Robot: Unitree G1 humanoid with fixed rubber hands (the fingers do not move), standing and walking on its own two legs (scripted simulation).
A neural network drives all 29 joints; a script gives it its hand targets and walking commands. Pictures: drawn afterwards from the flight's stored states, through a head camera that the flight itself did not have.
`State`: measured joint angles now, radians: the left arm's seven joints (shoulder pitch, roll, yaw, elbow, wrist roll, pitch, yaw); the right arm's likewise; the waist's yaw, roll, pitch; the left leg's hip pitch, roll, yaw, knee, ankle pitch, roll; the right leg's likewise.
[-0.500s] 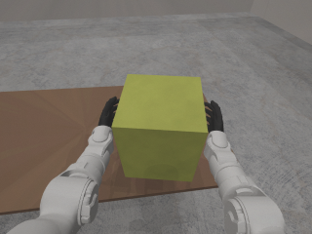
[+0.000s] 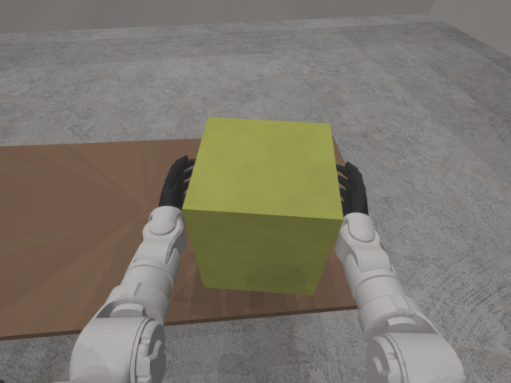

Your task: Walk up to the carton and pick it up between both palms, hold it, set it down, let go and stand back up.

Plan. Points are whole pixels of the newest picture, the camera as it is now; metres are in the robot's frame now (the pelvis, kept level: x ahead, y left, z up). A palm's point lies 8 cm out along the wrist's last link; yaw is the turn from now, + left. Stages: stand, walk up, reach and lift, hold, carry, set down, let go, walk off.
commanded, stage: reach and lift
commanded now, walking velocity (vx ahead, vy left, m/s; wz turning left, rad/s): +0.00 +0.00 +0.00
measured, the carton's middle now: (262, 210) +0.41 -0.01 +0.05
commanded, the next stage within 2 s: hold in 1.58 s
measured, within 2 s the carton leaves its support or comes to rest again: neither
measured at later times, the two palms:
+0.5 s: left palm (153, 203) +0.34 +0.15 +0.15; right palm (361, 210) +0.34 -0.15 +0.13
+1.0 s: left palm (143, 190) +0.35 +0.16 +0.16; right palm (353, 188) +0.36 -0.14 +0.15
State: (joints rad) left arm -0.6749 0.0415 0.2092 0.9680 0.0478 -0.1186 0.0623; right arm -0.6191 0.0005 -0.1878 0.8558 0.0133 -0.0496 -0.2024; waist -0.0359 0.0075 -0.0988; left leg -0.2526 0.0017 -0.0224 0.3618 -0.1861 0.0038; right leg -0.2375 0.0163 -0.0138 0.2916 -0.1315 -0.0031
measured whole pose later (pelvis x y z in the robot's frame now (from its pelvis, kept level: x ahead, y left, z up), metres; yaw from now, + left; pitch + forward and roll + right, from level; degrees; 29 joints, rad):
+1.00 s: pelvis -0.01 -0.01 +0.00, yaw +1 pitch -8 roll -1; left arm -0.58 -0.07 0.34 0.25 0.34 0.52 -0.04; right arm -0.65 0.01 -0.11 0.65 0.06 0.19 -0.18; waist -0.06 -0.06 0.05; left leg -0.01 0.00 -0.04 0.32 -0.18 0.00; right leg 0.01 0.01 -0.03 0.26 -0.14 -0.01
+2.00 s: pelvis -0.03 +0.00 +0.00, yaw +2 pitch -10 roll -1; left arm -0.61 -0.06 0.32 0.10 0.35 0.71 -0.05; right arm -0.68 0.00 -0.09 0.56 0.12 0.30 -0.19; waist -0.07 -0.06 0.06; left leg 0.01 -0.01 -0.04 0.33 -0.17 0.00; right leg 0.03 0.01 -0.05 0.27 -0.13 -0.01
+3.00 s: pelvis -0.02 +0.00 +0.00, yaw +2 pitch -12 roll -1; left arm -0.57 -0.08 0.31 0.02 0.37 0.71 -0.06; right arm -0.64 -0.01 -0.04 0.49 0.15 0.29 -0.21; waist -0.09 -0.05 0.11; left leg 0.04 0.00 -0.03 0.35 -0.18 0.00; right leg 0.07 0.01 -0.06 0.27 -0.14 -0.01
